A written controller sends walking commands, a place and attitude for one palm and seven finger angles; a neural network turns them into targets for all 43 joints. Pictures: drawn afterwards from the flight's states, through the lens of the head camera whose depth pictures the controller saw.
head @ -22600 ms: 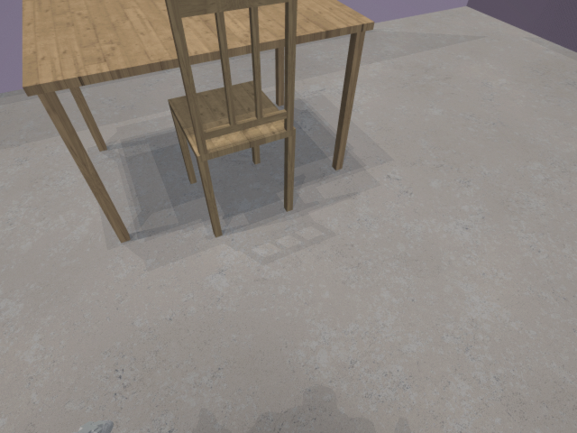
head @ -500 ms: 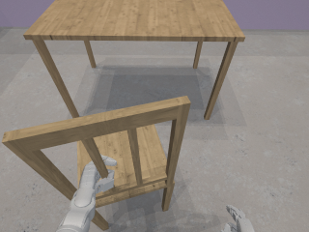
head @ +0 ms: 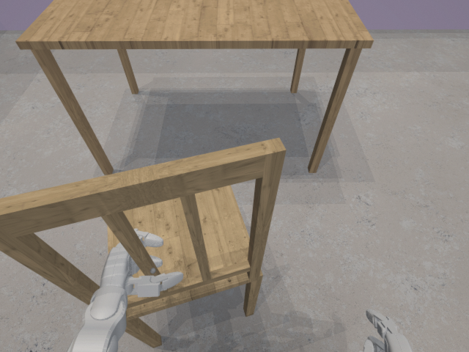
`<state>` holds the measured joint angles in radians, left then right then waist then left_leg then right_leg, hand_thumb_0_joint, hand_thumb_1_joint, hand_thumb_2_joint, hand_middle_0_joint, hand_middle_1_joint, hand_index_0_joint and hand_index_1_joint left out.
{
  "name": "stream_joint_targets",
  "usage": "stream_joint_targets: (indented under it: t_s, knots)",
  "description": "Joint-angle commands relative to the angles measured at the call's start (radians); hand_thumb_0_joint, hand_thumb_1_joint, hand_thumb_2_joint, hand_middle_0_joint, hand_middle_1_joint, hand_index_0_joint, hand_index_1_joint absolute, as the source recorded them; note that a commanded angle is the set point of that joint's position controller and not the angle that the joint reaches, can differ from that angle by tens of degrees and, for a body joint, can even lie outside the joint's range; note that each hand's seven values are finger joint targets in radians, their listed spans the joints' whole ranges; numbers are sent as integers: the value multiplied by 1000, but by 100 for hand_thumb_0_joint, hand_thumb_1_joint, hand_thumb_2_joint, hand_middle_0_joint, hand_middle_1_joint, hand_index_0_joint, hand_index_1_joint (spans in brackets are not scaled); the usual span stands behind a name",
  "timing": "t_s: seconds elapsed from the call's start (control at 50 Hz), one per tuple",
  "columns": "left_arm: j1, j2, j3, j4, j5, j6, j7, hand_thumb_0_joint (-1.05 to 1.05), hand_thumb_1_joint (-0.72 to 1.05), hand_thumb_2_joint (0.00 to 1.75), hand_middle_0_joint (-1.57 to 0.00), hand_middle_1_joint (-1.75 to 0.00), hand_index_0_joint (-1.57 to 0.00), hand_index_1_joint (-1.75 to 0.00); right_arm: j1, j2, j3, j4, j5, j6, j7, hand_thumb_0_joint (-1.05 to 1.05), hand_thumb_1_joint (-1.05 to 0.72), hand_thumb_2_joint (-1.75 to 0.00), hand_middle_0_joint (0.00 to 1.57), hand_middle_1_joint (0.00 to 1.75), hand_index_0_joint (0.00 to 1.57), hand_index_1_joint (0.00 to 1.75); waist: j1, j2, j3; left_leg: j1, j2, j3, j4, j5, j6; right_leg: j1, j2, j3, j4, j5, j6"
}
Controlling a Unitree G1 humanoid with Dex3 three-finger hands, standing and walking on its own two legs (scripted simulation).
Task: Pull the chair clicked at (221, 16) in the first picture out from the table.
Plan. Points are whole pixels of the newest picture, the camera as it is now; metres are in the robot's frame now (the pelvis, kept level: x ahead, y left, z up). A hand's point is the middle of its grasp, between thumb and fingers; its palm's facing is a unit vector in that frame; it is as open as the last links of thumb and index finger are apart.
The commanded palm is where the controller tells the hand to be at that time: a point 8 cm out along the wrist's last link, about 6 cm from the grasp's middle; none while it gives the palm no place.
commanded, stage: open the thumb and straighten the fingers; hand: left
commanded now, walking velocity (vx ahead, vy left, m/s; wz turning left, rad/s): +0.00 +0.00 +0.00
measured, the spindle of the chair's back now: (143, 259) +0.28 +0.17 -0.02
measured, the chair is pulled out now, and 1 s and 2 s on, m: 0.61 0.61 0.61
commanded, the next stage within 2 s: draw the fingers out of the gap in 0.44 s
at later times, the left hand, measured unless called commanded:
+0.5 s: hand (151, 274) +0.26 +0.16 -0.05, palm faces +0.07 -0.98 -0.17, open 17.2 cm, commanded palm +0.24 +0.21 -0.03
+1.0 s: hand (142, 324) +0.18 +0.16 -0.05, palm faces +0.07 -0.98 -0.17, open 17.4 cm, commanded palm +0.16 +0.21 -0.03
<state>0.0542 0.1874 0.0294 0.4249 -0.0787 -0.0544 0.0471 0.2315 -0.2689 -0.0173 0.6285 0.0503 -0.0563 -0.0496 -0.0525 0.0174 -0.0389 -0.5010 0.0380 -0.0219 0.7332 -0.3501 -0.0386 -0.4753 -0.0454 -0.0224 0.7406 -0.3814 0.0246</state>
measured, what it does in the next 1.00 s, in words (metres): stands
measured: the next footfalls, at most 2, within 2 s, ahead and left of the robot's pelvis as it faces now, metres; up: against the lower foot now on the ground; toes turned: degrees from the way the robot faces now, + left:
none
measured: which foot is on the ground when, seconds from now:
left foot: down 0.00-1.00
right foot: down 0.00-1.00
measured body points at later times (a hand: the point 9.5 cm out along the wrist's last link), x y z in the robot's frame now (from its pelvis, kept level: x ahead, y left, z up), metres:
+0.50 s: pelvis +0.02 -0.01 -0.02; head +0.06 -0.02 +0.43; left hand +0.26 +0.21 -0.03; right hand +0.18 -0.26 -0.11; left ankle +0.01 +0.14 -0.71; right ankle -0.01 -0.13 -0.71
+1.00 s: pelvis +0.00 +0.00 -0.03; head +0.04 -0.01 +0.42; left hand +0.18 +0.21 -0.04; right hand +0.18 -0.24 -0.11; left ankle +0.01 +0.14 -0.71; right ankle -0.01 -0.13 -0.71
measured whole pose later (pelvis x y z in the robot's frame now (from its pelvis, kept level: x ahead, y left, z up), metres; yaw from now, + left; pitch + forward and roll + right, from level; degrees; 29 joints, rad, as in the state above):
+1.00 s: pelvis +0.00 +0.00 -0.03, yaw +2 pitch +10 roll -1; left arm 0.49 0.20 -0.03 -0.08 -0.08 0.08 0.05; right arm 0.24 -0.23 0.02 0.51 0.04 -0.12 -0.10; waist -0.03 0.04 -0.12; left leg -0.69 0.03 -0.07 0.97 -0.46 -0.04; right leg -0.63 -0.06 -0.06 0.96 -0.50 0.02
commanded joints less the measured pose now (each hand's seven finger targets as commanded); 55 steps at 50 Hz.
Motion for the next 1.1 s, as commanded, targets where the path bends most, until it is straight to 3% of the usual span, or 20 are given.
stream_joint_targets:
  t_s: [0.0, 0.12, 0.16, 0.18, 0.2, 0.22, 0.28, 0.44, 0.5, 0.52, 0.54, 0.62, 0.68, 0.74, 0.78, 0.86, 0.88, 0.9, 1.0, 1.08]
  knots:
    - [-116, 80, 27, -276, -5, -10, 9, 0, -55, 20, -35, -101, -35, -101, -58, -111, -41, -163, -6, -63, -11, 0, -90, -90, 20, 30, 20, 30, 9, 6, -259, 105, -10, 34, -45, 199, 52, 39, 8, -47, -58, 261, -24]
    - [-32, 99, 48, -340, -3, 37, 15, 0, -55, 20, -20, -58, -20, -58, -39, -115, -40, -175, -15, -75, -24, 0, -90, -90, 20, 30, 20, 30, 11, -55, -281, 83, -11, 31, 5, 271, 53, 33, 8, -51, -14, 349, -17]
    - [-17, 90, 32, -384, 4, 47, 14, 0, -55, 20, -15, -43, -15, -43, -40, -111, -38, -186, -16, -77, -24, 0, -90, -90, 20, 30, 20, 30, 11, -30, -289, 83, -12, 30, 17, 294, 52, 30, 6, -52, 0, 366, -19]
    - [26, 95, 39, -378, 5, 60, 15, 0, -55, 20, -13, -36, -13, -36, -40, -112, -36, -193, -17, -77, -25, 0, -90, -90, 20, 30, 20, 30, 18, -33, -277, 72, -13, 28, 21, 299, 53, 34, 6, -54, 1, 373, -20]
    - [-5, 101, 44, -334, 6, 70, 16, 0, -55, 20, -10, -29, -10, -29, -30, -115, -32, -180, -17, -70, -26, 0, -90, -90, 20, 30, 20, 30, -5, -73, -237, 49, -14, 25, 33, 275, 53, -4, 9, -56, 4, 362, -15]
    - [3, 99, 51, -340, 4, 74, 11, 0, -55, 20, -7, -22, -7, -22, -30, -114, -33, -186, -19, -67, -26, 0, -90, -90, 20, 30, 20, 30, 3, -81, -238, 35, -17, 27, 38, 256, 54, -9, 9, -54, 6, 347, -13]
    - [-39, 129, 60, -421, 8, 70, 6, 0, -55, 20, 0, 0, 0, 0, -35, -112, -33, -200, -19, -68, -32, 0, -90, -90, 20, 30, 20, 30, 6, -10, -278, 50, -22, 29, 53, 261, 56, 1, 5, -45, 12, 342, -18]
    - [40, 100, 30, -439, -5, 90, -10, 0, -55, 20, 0, 0, 0, 0, -28, -108, -28, -209, -19, -74, -39, 0, -90, -90, 20, 30, 20, 30, -4, -27, -282, 45, -24, 23, 75, 281, 57, -9, 6, -52, 26, 373, -14]
    - [24, 129, 47, -454, -5, 102, -12, 0, -55, 20, 0, 0, 0, 0, -30, -113, -27, -213, -16, -71, -41, 0, -90, -90, 20, 30, 20, 30, -8, -22, -269, 32, -26, 23, 74, 252, 57, -18, 5, -48, 20, 345, -14]
    - [86, 140, 74, -423, -7, 104, -11, 0, -55, 20, 0, 0, 0, 0, -30, -112, -30, -215, -18, -69, -40, 0, -90, -90, 20, 30, 20, 30, 7, -25, -260, 19, -26, 22, 74, 245, 55, -22, 6, -51, 24, 333, -16]
    - [135, 106, 44, -446, -9, 104, -17, 0, -55, 20, 0, 0, 0, 0, -37, -106, -27, -230, -18, -71, -37, 0, -90, -90, 20, 30, 20, 30, 14, -24, -272, 19, -28, 24, 72, 244, 55, -13, 6, -52, 26, 332, -16]
    - [255, 123, 60, -537, -10, 92, -9, 0, -55, 20, 0, 0, 0, 0, -47, -98, -34, -255, -15, -73, -37, 0, -90, -90, 20, 30, 20, 30, 28, -18, -278, 12, -25, 27, 73, 257, 53, 4, 5, -54, 33, 341, -20]
    - [274, 128, 51, -589, -4, 82, 3, 0, -55, 20, 0, 0, 0, 0, -47, -95, -35, -257, -15, -78, -41, 0, -90, -90, 20, 30, 20, 30, 16, 2, -239, -6, -26, 19, 77, 226, 53, -29, 8, -57, 33, 291, -22]
    - [329, 85, -1, -645, 0, 72, 8, 0, -55, 20, 0, 0, 0, 0, -45, -89, -33, -269, -15, -92, -43, 0, -90, -90, 20, 30, 20, 30, 5, 4, -237, -2, -27, 15, 87, 199, 56, -67, 11, -61, 38, 250, -19]
    - [320, 118, 22, -643, 0, 72, 12, 0, -55, 20, 0, 0, 0, 0, -46, -95, -33, -260, -17, -95, -52, 0, -90, -90, 20, 30, 20, 30, -3, -30, -209, -33, -29, 5, 94, 162, 59, -83, 14, -61, 35, 210, -19]
    - [332, 96, -14, -697, 4, 60, 4, 0, -55, 20, 0, 0, 0, 0, -50, -94, -27, -275, -16, -110, -56, 0, -90, -90, 20, 30, 20, 30, -6, -6, -217, -38, -34, -2, 100, 102, 61, -122, 15, -62, 44, 126, -19]
    - [352, 121, 8, -709, 6, 60, 9, 0, -55, 20, 0, 0, 0, 0, -54, -93, -29, -273, -14, -112, -58, 0, -90, -90, 20, 30, 20, 30, 4, 9, -224, -41, -32, -5, 99, 105, 59, -114, 15, -64, 47, 117, -26]
    - [395, 93, -18, -717, 7, 64, 8, 0, -55, 20, 0, 0, 0, 0, -57, -88, -26, -280, -14, -115, -57, 0, -90, -90, 20, 30, 20, 30, 7, 25, -224, -35, -34, -4, 98, 105, 59, -118, 14, -65, 50, 116, -26]
    - [464, 87, -28, -742, 14, 98, 12, 0, -55, 20, 0, 0, 0, 0, -70, -81, -23, -295, -12, -109, -58, 0, -90, -90, 20, 30, 20, 30, 8, 5, -212, -62, -34, -9, 102, 76, 58, -131, 16, -69, 54, 82, -24]
    - [540, 89, -19, -761, 16, 121, 19, 0, -55, 20, 0, 0, 0, 0, -85, -73, -25, -312, -12, -100, -61, 0, -90, -90, 20, 30, 20, 30, 26, -9, -191, -97, -36, -11, 104, 53, 59, -127, 18, -70, 51, 52, -28]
